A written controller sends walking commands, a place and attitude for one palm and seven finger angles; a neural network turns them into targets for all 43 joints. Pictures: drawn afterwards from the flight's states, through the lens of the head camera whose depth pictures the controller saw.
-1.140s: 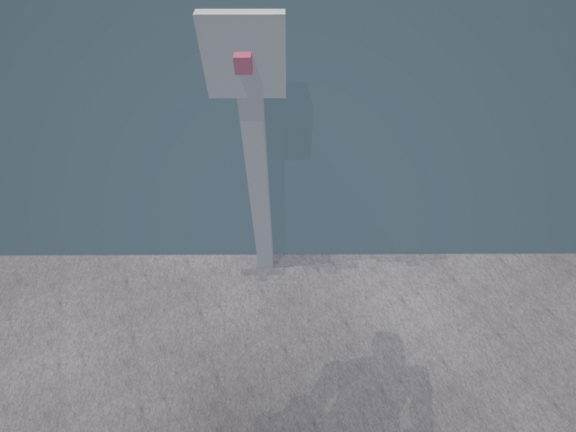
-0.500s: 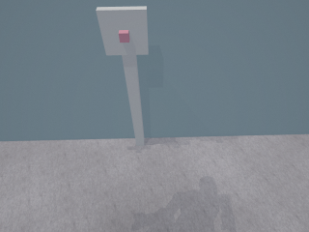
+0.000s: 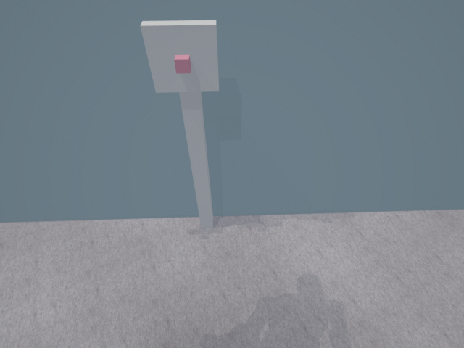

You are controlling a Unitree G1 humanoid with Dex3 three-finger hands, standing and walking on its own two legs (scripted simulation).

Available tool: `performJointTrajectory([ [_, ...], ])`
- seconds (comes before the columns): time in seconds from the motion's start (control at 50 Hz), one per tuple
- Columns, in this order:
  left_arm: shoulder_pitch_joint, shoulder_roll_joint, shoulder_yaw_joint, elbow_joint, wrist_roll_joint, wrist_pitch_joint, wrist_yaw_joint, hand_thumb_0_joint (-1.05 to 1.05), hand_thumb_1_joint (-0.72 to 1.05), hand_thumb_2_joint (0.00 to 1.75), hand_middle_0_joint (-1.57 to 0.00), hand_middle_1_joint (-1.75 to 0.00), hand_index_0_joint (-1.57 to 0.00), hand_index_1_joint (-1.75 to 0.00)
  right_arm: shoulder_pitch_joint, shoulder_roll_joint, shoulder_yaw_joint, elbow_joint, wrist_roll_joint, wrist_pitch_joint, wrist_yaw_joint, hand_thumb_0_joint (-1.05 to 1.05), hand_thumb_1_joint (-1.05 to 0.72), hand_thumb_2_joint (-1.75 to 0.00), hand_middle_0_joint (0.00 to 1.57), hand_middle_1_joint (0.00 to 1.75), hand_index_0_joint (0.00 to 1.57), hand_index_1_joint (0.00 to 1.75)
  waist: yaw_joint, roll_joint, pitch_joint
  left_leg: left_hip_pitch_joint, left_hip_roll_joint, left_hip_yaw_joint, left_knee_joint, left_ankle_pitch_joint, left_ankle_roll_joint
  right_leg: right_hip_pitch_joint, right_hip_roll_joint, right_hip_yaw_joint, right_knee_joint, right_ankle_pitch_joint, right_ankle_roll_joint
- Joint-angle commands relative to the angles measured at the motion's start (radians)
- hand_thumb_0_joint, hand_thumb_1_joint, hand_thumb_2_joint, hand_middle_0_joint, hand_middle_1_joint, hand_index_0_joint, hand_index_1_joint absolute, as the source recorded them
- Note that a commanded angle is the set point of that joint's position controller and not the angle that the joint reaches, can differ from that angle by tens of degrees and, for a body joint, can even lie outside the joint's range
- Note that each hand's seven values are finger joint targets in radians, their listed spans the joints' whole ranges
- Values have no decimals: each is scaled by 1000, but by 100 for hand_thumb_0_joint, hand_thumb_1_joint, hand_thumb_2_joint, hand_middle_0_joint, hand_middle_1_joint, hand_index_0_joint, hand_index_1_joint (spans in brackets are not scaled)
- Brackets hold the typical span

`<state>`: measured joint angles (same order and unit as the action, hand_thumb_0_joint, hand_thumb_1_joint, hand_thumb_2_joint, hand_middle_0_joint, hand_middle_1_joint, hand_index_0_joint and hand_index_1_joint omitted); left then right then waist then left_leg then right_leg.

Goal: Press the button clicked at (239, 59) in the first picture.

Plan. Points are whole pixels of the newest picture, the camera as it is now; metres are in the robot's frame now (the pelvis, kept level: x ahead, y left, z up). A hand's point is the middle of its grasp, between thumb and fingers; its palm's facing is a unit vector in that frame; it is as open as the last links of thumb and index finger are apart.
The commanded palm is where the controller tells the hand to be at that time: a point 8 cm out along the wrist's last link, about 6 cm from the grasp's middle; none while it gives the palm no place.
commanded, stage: take the last steps up to it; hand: left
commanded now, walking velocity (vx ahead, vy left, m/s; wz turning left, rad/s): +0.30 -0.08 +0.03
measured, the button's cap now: (183, 63) +0.74 +0.16 +0.12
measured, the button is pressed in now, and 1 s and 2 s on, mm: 0 0 0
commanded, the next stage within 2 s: come to a stop and stand still in 0.60 s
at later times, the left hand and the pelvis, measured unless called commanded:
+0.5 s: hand (164, 330) +0.19 +0.16 -0.18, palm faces +0.02 -0.97 -0.26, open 7.3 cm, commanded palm none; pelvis +0.14 -0.05 -0.02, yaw +2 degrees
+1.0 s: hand (194, 292) +0.27 +0.10 -0.17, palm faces +0.11 -0.97 -0.24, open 7.3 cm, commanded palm none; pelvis +0.27 -0.08 +0.00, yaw +3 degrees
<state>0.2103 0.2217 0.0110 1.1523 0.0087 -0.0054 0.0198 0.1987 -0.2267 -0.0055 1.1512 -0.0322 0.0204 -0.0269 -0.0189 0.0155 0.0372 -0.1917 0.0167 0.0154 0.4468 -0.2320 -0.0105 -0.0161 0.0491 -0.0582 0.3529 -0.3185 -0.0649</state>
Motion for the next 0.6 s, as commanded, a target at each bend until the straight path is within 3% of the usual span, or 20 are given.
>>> performJointTrajectory([
  [0.0, 128, 128, 42, -11, 6, -9, -2, 0, 90, 90, -20, -30, -20, -30, -5, -59, -20, -56, 2, -19, 5, 0, -90, -90, 20, 30, 20, 30, 36, -143, 156, -232, 43, 38, 189, -177, 9, -39, -278, 250, -144, -79, -117],
  [0.04, 159, 118, 48, -11, 11, -18, 0, 0, 90, 90, -20, -30, -20, -30, 4, -47, -31, -70, 7, -23, 3, 0, -90, -90, 20, 30, 20, 30, 29, -112, 166, -251, 63, 61, 230, -223, 12, -18, -308, 237, -90, 128, -153],
  [0.06, 156, 117, 52, -13, 11, -23, 0, 0, 90, 90, -20, -30, -20, -30, 39, -34, -33, -67, 8, -27, 2, 0, -90, -90, 20, 30, 20, 30, 9, -83, 161, -203, 75, 70, 173, -207, 16, -33, -303, 208, -37, 231, -149],
  [0.08, 134, 107, 51, -19, 7, -25, -2, 0, 90, 90, -20, -30, -20, -30, 132, -30, -35, -44, 6, -34, -1, 0, -90, -90, 20, 30, 20, 30, -40, -32, 124, -42, 73, 69, 64, -102, 33, -107, -258, 135, 92, 344, -113],
  [0.1, 113, 77, 49, -35, 0, -27, -8, 0, 90, 90, -20, -30, -20, -30, 269, -62, -45, 4, -4, -48, -2, 0, -90, -90, 20, 30, 20, 30, -83, 124, 68, 166, 136, -65, -29, 143, 93, -249, -136, 22, 347, 390, -41],
  [0.12, 77, 35, 41, -75, -5, -36, -12, 0, 90, 90, -20, -30, -20, -30, 408, -120, -62, 50, -16, -56, -11, 0, -90, -90, 20, 30, 20, 30, -112, 317, 33, 327, 336, -344, -97, 382, 210, -480, -25, -79, 641, 6, 12],
  [0.14, -26, 52, 39, -108, -1, -40, -7, 0, 90, 90, -20, -30, -20, -30, 483, -115, -53, 70, -11, -53, -24, 0, -90, -90, 20, 30, 20, 30, -132, 276, 58, 322, 430, -430, -128, 575, 265, -602, -39, 11, 829, -242, 6],
  [0.16, -52, 47, 50, -117, 0, -34, -7, 0, 90, 90, -20, -30, -20, -30, 469, -93, -52, 63, -9, -53, -29, 0, -90, -90, 20, 30, 20, 30, -110, 91, 94, 243, 460, -411, -136, 530, 265, -630, -87, 79, 905, -206, 4],
  [0.18, -42, 18, 50, -118, 3, -29, -13, 0, 90, 90, -20, -30, -20, -30, 408, -78, -49, 36, -9, -61, -27, 0, -90, -90, 20, 30, 20, 30, -70, 30, 118, 172, 430, -361, -169, 410, 238, -635, -123, 96, 912, -151, 15],
  [0.22, -8, -19, 53, -122, 6, -16, -30, 0, 90, 90, -20, -30, -20, -30, 314, -44, -42, 4, -3, -80, -28, 0, -90, -90, 20, 30, 20, 30, -17, 87, 116, 93, 348, -229, -228, 234, 180, -610, -155, 89, 831, -49, 37],
  [0.28, -11, -43, 51, -127, 6, -9, -49, 0, 90, 90, -20, -30, -20, -30, 278, -29, -44, -5, 0, -85, -23, 0, -90, -90, 20, 30, 20, 30, -1, 138, 103, 13, 262, -72, -254, 142, 139, -505, -165, 20, 579, 44, 55],
  [0.36, -51, -33, 57, -129, 5, -9, -54, 0, 90, 90, -20, -30, -20, -30, 290, -53, -59, -2, -6, -67, -17, 0, -90, -90, 20, 30, 20, 30, -11, 144, 119, -69, 272, -42, -251, -9, 132, -356, -127, -57, 367, 76, 58],
  [0.4, 4, -10, 68, -110, 7, -14, -53, 0, 90, 90, -20, -30, -20, -30, 274, -60, -64, -6, -5, -57, -14, 0, -90, -90, 20, 30, 20, 30, 18, 96, 83, -87, 247, -23, -172, -48, 109, -220, -85, -99, 275, 104, 55],
  [0.42, 95, 17, 75, -82, 7, -23, -50, 0, 90, 90, -20, -30, -20, -30, 273, -55, -63, -7, -2, -53, -11, 0, -90, -90, 20, 30, 20, 30, 58, 52, 39, -83, 203, 18, -43, 16, 84, -107, -65, -103, 198, 96, 49],
  [0.44, 213, 75, 89, -46, 8, -35, -42, 0, 90, 90, -20, -30, -20, -30, 268, -30, -63, -15, 9, -51, -2, 0, -90, -90, 20, 30, 20, 30, 107, -43, -22, -189, 132, 81, 162, 11, 51, 79, -127, -8, 132, 40, 15],
  [0.46, 333, 195, 117, -13, 12, -43, -24, 0, 90, 90, -20, -30, -20, -30, 284, 59, -47, -44, 24, -54, 5, 0, -90, -90, 20, 30, 20, 30, 142, -333, -96, -375, 12, 152, 480, -249, 11, 209, -399, 370, -22, -29, -83],
  [0.48, 340, 205, 112, -14, 0, -36, -13, 0, 90, 90, -20, -30, -20, -30, 204, 42, -43, -81, 26, -44, 4, 0, -90, -90, 20, 30, 20, 30, 146, -309, -85, -420, 32, 56, 711, -444, 22, 132, -490, 514, -121, -45, -153],
  [0.5, 249, 168, 99, -33, 5, -33, -4, 0, 90, 90, -20, -30, -20, -30, 157, 44, -55, -84, 25, -40, 6, 0, -90, -90, 20, 30, 20, 30, 116, -290, -26, -433, 82, 4, 797, -386, 26, -13, -459, 492, -137, -143, -159],
  [0.54, 83, 80, 80, -82, 15, -28, 10, 0, 90, 90, -20, -30, -20, -30, 155, 54, -56, -83, 14, -33, 11, 0, -90, -90, 20, 30, 20, 30, 30, -176, -1, -347, 140, -15, 719, -284, 21, -180, -410, 304, -118, -102, -134],
  [0.58, 57, 57, 66, -93, 24, -41, 8, 0, 90, 90, -20, -30, -20, -30, 170, 85, -42, -76, 11, -23, 19, 0, -90, -90, 20, 30, 20, 30, 0, -143, -1, -237, 123, 37, 547, -247, 8, -247, -359, 160, -120, 104, -111],
])
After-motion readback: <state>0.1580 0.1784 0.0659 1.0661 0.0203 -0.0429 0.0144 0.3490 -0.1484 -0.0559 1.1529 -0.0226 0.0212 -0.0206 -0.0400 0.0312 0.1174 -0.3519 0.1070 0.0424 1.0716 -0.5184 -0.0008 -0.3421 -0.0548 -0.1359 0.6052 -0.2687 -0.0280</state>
